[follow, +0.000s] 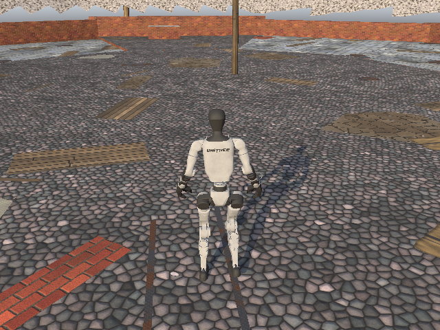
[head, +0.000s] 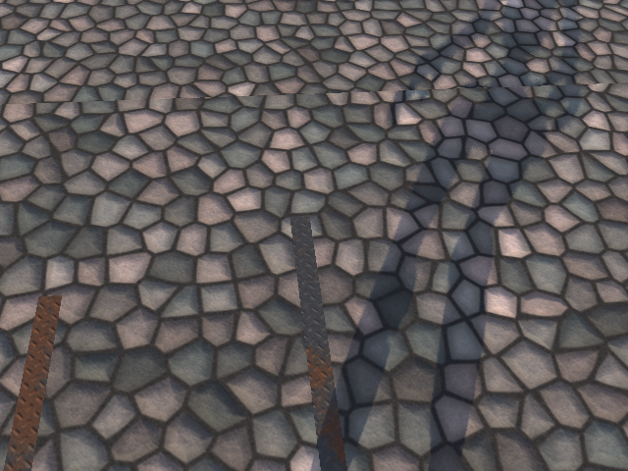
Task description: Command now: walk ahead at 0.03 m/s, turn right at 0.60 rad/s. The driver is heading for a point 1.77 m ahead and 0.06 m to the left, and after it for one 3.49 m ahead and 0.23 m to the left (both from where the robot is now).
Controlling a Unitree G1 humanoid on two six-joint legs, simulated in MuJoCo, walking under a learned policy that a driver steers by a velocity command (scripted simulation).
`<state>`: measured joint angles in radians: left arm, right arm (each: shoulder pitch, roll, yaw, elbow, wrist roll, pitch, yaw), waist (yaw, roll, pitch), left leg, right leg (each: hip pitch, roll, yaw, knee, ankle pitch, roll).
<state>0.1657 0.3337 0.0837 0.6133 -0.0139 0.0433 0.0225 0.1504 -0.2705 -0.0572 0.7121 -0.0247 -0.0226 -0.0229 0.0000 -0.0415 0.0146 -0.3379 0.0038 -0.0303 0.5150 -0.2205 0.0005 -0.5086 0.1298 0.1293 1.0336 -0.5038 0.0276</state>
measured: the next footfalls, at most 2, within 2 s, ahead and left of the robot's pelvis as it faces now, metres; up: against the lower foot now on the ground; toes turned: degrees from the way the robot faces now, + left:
right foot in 0.30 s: +0.02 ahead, -0.15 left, +0.00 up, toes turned -10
left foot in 0.72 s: +0.05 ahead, +0.07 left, +0.00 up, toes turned -11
